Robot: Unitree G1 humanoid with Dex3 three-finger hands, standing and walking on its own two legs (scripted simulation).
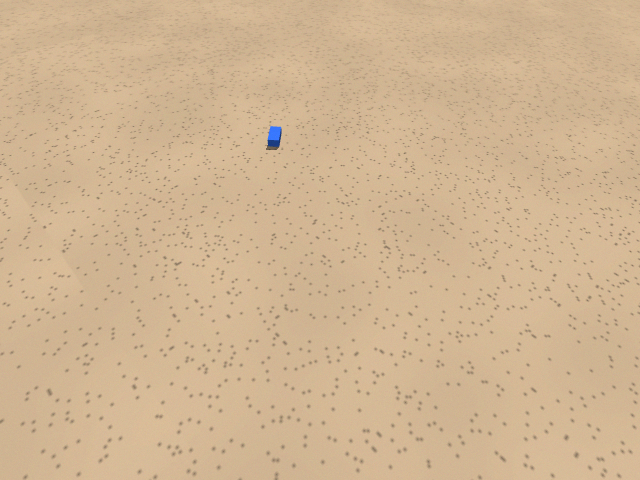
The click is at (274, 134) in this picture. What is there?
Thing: flat box
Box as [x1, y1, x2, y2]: [268, 126, 281, 146]
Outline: 270,126 268,135 268,145 278,146 281,133 280,127
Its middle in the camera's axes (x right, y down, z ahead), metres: -0.22 -0.53 +2.08
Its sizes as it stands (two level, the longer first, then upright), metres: 0.121 0.058 0.040
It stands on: the floor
